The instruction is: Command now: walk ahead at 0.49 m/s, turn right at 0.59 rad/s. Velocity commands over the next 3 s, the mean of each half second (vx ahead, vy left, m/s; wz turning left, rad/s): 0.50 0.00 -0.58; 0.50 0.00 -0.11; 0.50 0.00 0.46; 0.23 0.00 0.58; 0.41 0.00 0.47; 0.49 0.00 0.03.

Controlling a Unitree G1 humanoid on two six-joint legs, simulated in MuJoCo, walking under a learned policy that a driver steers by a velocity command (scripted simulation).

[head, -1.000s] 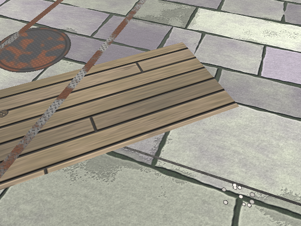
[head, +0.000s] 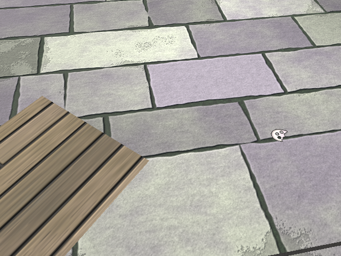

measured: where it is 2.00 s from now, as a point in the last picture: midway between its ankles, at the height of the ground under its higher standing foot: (212, 147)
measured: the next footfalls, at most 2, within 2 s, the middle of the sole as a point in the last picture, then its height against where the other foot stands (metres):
right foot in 0.30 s outside the picture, level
left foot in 0.84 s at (186, 212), level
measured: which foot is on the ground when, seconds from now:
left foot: down 0.00-0.32, up 0.34-0.82, down 0.84-1.00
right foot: up 0.00-0.28, down 0.30-0.86, up 0.88-1.00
